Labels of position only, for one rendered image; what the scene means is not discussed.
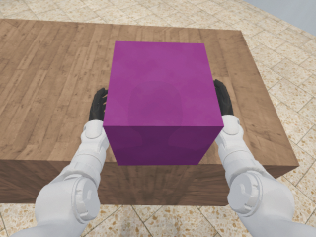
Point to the left robot forearm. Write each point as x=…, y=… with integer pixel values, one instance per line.
x=90, y=157

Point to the robot left upper arm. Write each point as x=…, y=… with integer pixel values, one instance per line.
x=64, y=209

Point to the carton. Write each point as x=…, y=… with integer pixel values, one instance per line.
x=161, y=107

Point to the right robot hand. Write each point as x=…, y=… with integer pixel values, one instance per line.
x=223, y=98

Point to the left robot hand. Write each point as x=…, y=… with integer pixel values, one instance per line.
x=98, y=106

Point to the right robot forearm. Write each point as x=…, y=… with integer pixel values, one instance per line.
x=235, y=156

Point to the pedestal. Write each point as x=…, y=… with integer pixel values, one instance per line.
x=50, y=72

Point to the robot right upper arm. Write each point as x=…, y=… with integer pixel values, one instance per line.
x=266, y=207

